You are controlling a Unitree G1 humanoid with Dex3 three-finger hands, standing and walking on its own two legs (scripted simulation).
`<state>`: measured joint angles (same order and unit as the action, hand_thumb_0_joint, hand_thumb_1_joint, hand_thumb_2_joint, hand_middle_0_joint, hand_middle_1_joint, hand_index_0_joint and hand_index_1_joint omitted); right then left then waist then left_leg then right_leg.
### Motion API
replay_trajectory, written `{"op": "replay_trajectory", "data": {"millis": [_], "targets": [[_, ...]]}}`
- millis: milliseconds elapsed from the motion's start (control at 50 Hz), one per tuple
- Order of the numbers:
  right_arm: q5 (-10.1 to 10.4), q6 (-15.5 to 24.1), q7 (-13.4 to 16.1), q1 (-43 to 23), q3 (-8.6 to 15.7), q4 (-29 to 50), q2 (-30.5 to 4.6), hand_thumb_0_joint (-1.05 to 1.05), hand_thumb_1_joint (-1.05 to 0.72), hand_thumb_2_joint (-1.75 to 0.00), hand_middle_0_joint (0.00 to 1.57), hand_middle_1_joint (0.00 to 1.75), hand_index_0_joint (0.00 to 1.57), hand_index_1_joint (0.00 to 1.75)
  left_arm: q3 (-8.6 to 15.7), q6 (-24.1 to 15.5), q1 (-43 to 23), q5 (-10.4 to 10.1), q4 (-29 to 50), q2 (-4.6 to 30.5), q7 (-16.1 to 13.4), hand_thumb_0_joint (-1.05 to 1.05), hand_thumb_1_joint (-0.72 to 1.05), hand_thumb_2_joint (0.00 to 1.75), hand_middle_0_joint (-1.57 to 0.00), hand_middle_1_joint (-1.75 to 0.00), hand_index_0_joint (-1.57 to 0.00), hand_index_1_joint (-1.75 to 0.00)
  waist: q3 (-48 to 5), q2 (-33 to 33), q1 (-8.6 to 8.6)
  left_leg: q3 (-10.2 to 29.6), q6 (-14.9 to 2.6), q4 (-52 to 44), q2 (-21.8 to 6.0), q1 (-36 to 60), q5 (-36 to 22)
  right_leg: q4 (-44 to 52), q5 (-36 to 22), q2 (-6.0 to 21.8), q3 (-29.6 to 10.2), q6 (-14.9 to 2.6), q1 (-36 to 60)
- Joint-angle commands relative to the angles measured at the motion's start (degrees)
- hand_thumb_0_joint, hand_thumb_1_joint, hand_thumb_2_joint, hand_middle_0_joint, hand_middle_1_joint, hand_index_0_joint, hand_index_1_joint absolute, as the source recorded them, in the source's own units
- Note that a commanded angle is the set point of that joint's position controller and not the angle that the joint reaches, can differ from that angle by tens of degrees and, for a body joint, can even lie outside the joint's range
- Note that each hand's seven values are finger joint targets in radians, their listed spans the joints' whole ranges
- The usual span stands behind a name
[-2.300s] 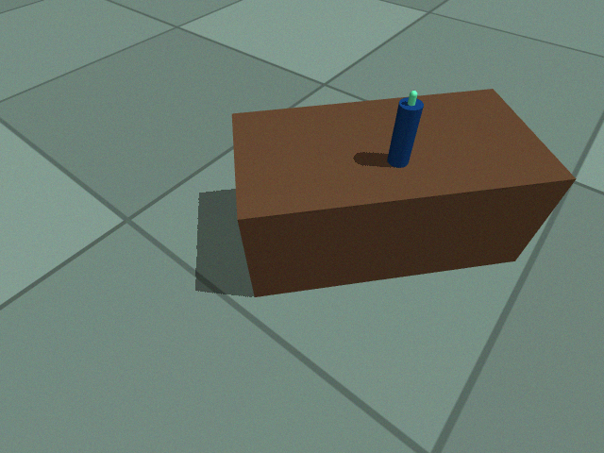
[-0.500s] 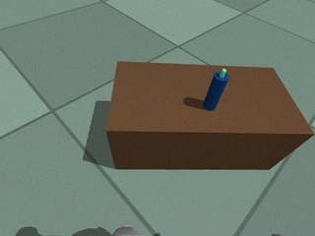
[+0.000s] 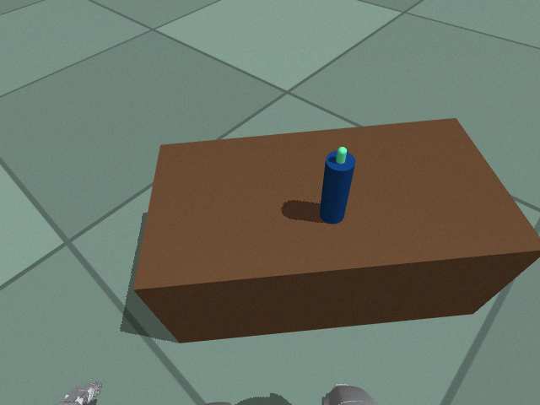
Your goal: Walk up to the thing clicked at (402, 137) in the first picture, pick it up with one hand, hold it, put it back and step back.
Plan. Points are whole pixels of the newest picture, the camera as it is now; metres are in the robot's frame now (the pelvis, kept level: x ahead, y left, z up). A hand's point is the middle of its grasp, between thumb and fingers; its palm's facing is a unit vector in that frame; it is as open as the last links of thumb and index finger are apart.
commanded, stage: walk up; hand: right
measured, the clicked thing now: (336, 184) +0.64 -0.15 -0.17
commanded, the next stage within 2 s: stand in 1.78 s
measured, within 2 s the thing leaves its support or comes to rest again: neither
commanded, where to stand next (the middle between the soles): +0.14 +0.01 m, yaw +3 degrees
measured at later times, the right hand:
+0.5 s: hand (455, 373) +0.18 -0.28 -0.13, palm faces -0.12 +0.92 -0.38, open 7.3 cm
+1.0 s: hand (434, 381) +0.17 -0.24 -0.12, palm faces -0.14 +0.94 -0.32, open 7.3 cm
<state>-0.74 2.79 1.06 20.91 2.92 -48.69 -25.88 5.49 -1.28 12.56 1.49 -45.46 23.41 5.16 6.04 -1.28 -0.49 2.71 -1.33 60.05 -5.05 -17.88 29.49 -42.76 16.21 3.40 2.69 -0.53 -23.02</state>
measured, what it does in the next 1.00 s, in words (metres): steps on the spot: left foot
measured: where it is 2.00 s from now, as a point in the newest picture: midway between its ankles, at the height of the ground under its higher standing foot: outside the picture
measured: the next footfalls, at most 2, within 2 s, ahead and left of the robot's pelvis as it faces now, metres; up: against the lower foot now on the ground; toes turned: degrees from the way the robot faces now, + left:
left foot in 0.34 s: +0.14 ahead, +0.10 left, +0.00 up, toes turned +3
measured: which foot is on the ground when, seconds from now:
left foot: up 0.00-0.32, down 0.34-1.00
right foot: down 0.00-1.00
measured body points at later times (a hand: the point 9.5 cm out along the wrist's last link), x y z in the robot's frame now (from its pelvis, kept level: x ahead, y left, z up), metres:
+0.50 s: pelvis +0.06 -0.02 +0.00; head +0.10 -0.01 +0.45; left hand +0.13 +0.29 -0.12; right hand +0.19 -0.32 -0.11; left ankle +0.12 +0.09 -0.71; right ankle +0.07 -0.13 -0.71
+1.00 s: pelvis +0.06 +0.00 +0.03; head +0.07 +0.01 +0.47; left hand +0.10 +0.32 -0.10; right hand +0.18 -0.28 -0.10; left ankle +0.10 +0.10 -0.71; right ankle +0.07 -0.13 -0.71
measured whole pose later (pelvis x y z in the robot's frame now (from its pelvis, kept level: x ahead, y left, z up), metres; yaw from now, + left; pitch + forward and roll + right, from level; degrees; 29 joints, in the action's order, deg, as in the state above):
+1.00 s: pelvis +0.06 +0.00 +0.03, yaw +4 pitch -2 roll -1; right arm -0.9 -0.9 -2.3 6.2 -0.1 -59.2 -20.1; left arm 0.4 -1.7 8.8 0.7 -60.7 22.5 0.4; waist 3.9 -0.8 1.2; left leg -0.1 -2.3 29.1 1.3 -16.2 10.9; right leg -27.6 14.2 2.6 4.6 1.1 -11.0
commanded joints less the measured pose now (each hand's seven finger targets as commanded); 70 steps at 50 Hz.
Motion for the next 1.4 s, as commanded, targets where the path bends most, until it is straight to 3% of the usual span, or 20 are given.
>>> {"op": "replay_trajectory", "data": {"millis": [0, 60, 220, 280, 320, 340, 360, 380, 420, 460, 500, 520, 540, 620, 660, 720, 840, 1100, 1180, 1380], "targets": [[1.2, 2.2, 0.5, 2.0, 3.7, 3.4, -12.7, 0.00, -0.90, -0.90, 0.20, 0.30, 0.20, 0.30, 4.1, -0.8, 2.7, -1.1, 3.5, 16.2, -2.1, 0.00, 0.90, 0.90, -0.20, -0.30, -0.20, -0.30, 1.6, 11.1, 2.15, 1.7, -1.07, 10.0, 0.9, -16.5, -3.7, 29.1, 18.7, 13.8, -24.4, -12.95, 5.9], [0.6, 1.6, -0.7, 6.0, 2.9, 1.0, -9.7, 0.00, -0.90, -0.90, 0.20, 0.30, 0.20, 0.30, 2.8, -2.0, 2.6, -1.0, 3.0, 13.6, -2.9, 0.00, 0.90, 0.90, -0.20, -0.30, -0.20, -0.30, -1.1, 11.2, 1.03, -1.0, -0.41, 3.7, 1.1, -12.3, -10.4, 25.7, 2.0, 9.4, -14.0, -11.63, 5.4], [0.2, -0.1, -0.5, -2.1, 1.6, 2.3, -5.6, 0.00, -0.90, -0.90, 0.20, 0.30, 0.20, 0.30, 0.7, -2.7, 3.7, -1.4, 2.0, 13.0, -5.3, 0.00, 0.90, 0.90, -0.20, -0.30, -0.20, -0.30, -7.4, 8.2, 2.07, -2.7, 0.11, -16.1, 2.9, -3.8, -12.3, 13.4, -42.9, 13.7, -8.3, -11.19, 11.4], [0.3, -0.6, -0.5, -3.5, 2.0, 2.3, -6.2, 0.00, -0.90, -0.90, 0.20, 0.30, 0.20, 0.30, 0.3, -2.0, 2.2, -2.1, 1.7, 13.7, -6.0, 0.00, 0.90, 0.90, -0.20, -0.30, -0.20, -0.30, -8.5, 6.1, 1.09, -3.5, -1.58, -21.7, 4.2, 0.7, -17.4, 8.3, -40.5, 13.0, -8.1, -8.77, 10.6], [-0.2, -0.5, -0.4, -4.3, 2.8, 2.5, -8.5, 0.00, -0.90, -0.90, 0.20, 0.30, 0.20, 0.30, -0.4, -1.6, 2.1, -2.2, 1.7, 13.1, -6.3, 0.00, 0.90, 0.90, -0.20, -0.30, -0.20, -0.30, -9.2, 2.8, 0.62, 1.0, -3.77, -26.9, 1.9, 5.8, -31.0, 4.7, -28.8, 10.5, -7.4, -6.05, 6.0], [-0.5, -0.4, -0.3, -4.6, 3.5, 3.1, -11.3, 0.00, -0.90, -0.90, 0.20, 0.30, 0.20, 0.30, -0.7, -1.4, 2.3, -2.4, 1.9, 11.7, -6.2, 0.00, 0.90, 0.90, -0.20, -0.30, -0.20, -0.30, -11.1, -3.0, 1.02, 9.5, -6.44, -28.7, -4.4, 7.8, -37.2, -0.3, -19.2, 6.4, -4.5, -3.48, 3.9], [0.0, -0.3, -0.5, -7.9, 3.5, 4.3, -13.2, 0.00, -0.90, -0.90, 0.20, 0.30, 0.20, 0.30, -1.1, -1.2, 4.6, -3.0, 1.1, 10.3, -6.3, 0.00, 0.90, 0.90, -0.20, -0.30, -0.20, -0.30, -13.1, -7.1, 2.70, 17.0, -11.44, -30.0, -10.1, 8.9, -40.4, -4.6, -4.5, 0.2, -2.0, -0.81, 2.6], [0.6, -0.5, -0.6, -9.7, 3.2, 3.8, -12.2, 0.00, -0.90, -0.90, 0.20, 0.30, 0.20, 0.30, -0.9, -0.6, 4.0, -3.0, -1.3, 10.4, -6.7, 0.00, 0.90, 0.90, -0.20, -0.30, -0.20, -0.30, -13.1, -7.9, 2.48, 18.0, -15.10, -29.9, -12.1, 5.6, -38.6, -4.0, 7.2, -1.2, -1.5, -0.73, 6.5], [0.4, -1.2, -0.6, -11.7, 2.4, 3.3, -10.0, 0.00, -0.90, -0.90, 0.20, 0.30, 0.20, 0.30, -1.0, -0.7, 2.9, -2.1, -2.8, 10.6, -6.5, 0.00, 0.90, 0.90, -0.20, -0.30, -0.20, -0.30, -12.2, -7.5, 2.40, 14.3, -12.60, -30.2, -9.3, 0.2, -34.9, 1.5, 10.5, -1.5, -3.0, -1.72, 10.6], [0.8, -2.0, -0.8, -14.0, 1.8, 3.5, -9.0, 0.00, -0.90, -0.90, 0.20, 0.30, 0.20, 0.30, -0.8, -1.4, 4.0, -1.4, -4.0, 12.1, -6.3, 0.00, 0.90, 0.90, -0.20, -0.30, -0.20, -0.30, -11.2, -5.0, 3.35, 7.9, -6.73, -26.9, -3.6, -3.3, -27.2, 9.2, 1.0, 2.0, -6.4, -3.15, 13.1], [0.9, -2.7, -0.9, -14.5, 1.6, 2.7, -7.5, 0.00, -0.90, -0.90, 0.20, 0.30, 0.20, 0.30, 0.2, -2.2, 1.7, -0.5, -4.4, 16.9, -6.7, 0.00, 0.90, 0.90, -0.20, -0.30, -0.20, -0.30, -7.2, 3.2, 2.58, 2.2, -1.13, -16.8, 3.7, -6.6, -18.9, 17.9, -2.5, 12.9, -20.0, -9.33, 9.7], [0.6, -3.0, -0.8, -14.0, 1.9, 1.8, -8.3, 0.00, -0.90, -0.90, 0.20, 0.30, 0.20, 0.30, 0.3, -2.2, -2.1, -0.5, -3.9, 17.8, -6.8, 0.00, 0.90, 0.90, -0.20, -0.30, -0.20, -0.30, -5.2, 5.0, 1.09, -0.5, -0.58, -13.5, 3.9, -5.1, -7.7, 18.5, -6.4, 17.1, -21.9, -12.88, 5.9], [0.2, -3.0, -0.9, -13.0, 2.1, 0.9, -8.4, 0.00, -0.90, -0.90, 0.20, 0.30, 0.20, 0.30, 0.0, -2.4, -3.6, -0.4, -3.7, 16.7, -6.9, 0.00, 0.90, 0.90, -0.20, -0.30, -0.20, -0.30, -4.4, 4.9, 0.18, 0.1, -0.73, -13.8, 3.0, -2.6, -4.7, 17.0, -10.5, 17.4, -21.4, -13.57, 3.6], [0.3, -1.7, -1.6, -13.3, 2.4, -0.6, -9.1, 0.00, -0.90, -0.90, 0.20, 0.30, 0.20, 0.30, -1.4, -2.5, -5.2, -0.7, -4.3, 12.6, -6.7, 0.00, 0.90, 0.90, -0.20, -0.30, -0.20, -0.30, -6.7, 1.8, -0.05, 6.7, -4.50, -26.6, -1.3, 6.7, -30.0, 10.6, -9.1, 5.9, -7.1, -3.70, 1.3], [0.5, -1.3, -1.8, -16.2, 1.9, -0.3, -10.0, 0.00, -0.90, -0.90, 0.20, 0.30, 0.20, 0.30, -1.7, -1.9, -3.6, -1.3, -6.2, 11.4, -6.4, 0.00, 0.90, 0.90, -0.20, -0.30, -0.20, -0.30, -8.7, 0.1, 1.65, 13.2, -7.56, -31.2, -5.5, 2.2, -24.1, 8.1, 0.5, 0.6, -3.7, -1.31, 6.7], [0.3, -1.7, -1.8, -17.2, 1.3, -1.9, -9.0, 0.00, -0.90, -0.90, 0.20, 0.30, 0.20, 0.30, -2.1, -1.7, -4.6, -1.1, -7.6, 10.6, -6.0, 0.00, 0.90, 0.90, -0.20, -0.30, -0.20, -0.30, -8.2, 0.0, 1.80, 12.0, -5.50, -36.4, -4.5, -1.8, -14.3, 11.2, 5.7, 1.0, -4.4, -1.96, 11.8], [0.0, -2.1, -2.3, -19.6, 0.7, -4.2, -8.6, 0.00, -0.90, -0.90, 0.20, 0.30, 0.20, 0.30, -2.4, -1.9, -6.1, -1.0, -9.8, 11.7, -5.7, 0.00, 0.90, 0.90, -0.20, -0.30, -0.20, -0.30, -6.5, -1.6, 1.43, 9.1, -2.76, -38.8, -1.6, 1.1, -8.7, 18.4, 5.6, 3.4, -5.8, -2.52, 9.9], [0.4, -1.9, -2.3, -19.4, 0.3, -9.0, -6.7, 0.00, -0.90, -0.90, 0.20, 0.30, 0.20, 0.30, -3.0, -2.3, -7.5, -1.0, -13.8, 11.0, -5.8, 0.00, 0.90, 0.90, -0.20, -0.30, -0.20, -0.30, -6.6, -0.3, 0.94, 7.4, -0.80, -42.7, -0.9, 5.3, -14.4, 25.0, -0.8, 4.8, -4.9, -1.31, 13.6], [0.5, -1.7, -2.0, -19.4, 0.3, -10.0, -6.7, 0.00, -0.90, -0.90, 0.20, 0.30, 0.20, 0.30, -2.9, -2.4, -7.6, -0.8, -14.6, 10.7, -6.0, 0.00, 0.90, 0.90, -0.20, -0.30, -0.20, -0.30, -9.4, -0.2, 0.93, 6.2, -0.87, -41.2, -0.7, 7.7, -23.1, 25.4, -7.1, 5.3, -4.3, -1.06, 16.4], [0.5, -1.9, -1.9, -19.5, 0.4, -11.4, -6.6, 0.00, -0.90, -0.90, 0.20, 0.30, 0.20, 0.30, -2.7, -2.1, -9.6, -0.7, -15.6, 10.3, -6.0, 0.00, 0.90, 0.90, -0.20, -0.30, -0.20, -0.30, -8.2, 1.0, 0.52, 6.1, -0.52, -42.2, -0.7, 7.0, -24.3, 26.6, -7.8, 5.7, -4.0, -0.76, 17.1]]}}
